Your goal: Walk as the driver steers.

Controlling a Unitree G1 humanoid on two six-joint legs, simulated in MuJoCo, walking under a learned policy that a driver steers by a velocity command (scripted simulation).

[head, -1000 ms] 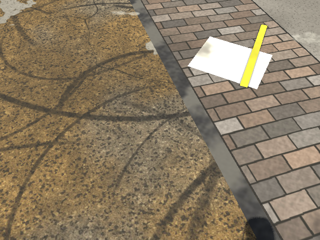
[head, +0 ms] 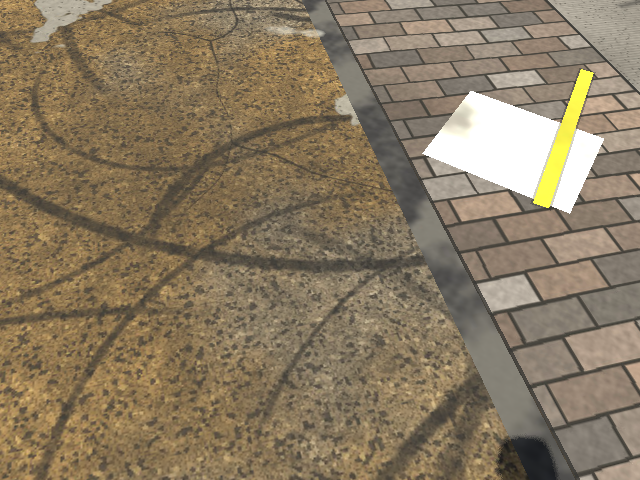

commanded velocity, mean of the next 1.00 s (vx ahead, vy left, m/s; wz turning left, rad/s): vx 0.40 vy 0.00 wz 0.00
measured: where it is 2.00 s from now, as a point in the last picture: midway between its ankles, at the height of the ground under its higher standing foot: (304, 459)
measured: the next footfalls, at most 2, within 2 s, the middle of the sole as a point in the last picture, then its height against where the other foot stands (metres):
left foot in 0.06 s outside the picture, level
right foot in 0.62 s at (362, 479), level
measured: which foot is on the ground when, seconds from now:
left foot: up 0.00-0.04, down 0.06-0.62, up 0.64-1.00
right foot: down 0.00-0.06, up 0.08-0.60, down 0.62-1.00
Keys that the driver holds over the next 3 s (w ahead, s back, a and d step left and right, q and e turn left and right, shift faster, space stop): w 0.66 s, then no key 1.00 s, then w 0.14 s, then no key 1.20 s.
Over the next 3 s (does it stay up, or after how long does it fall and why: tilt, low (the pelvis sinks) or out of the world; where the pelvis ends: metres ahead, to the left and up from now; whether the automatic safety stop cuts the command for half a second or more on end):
stays up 0.62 0.08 0.01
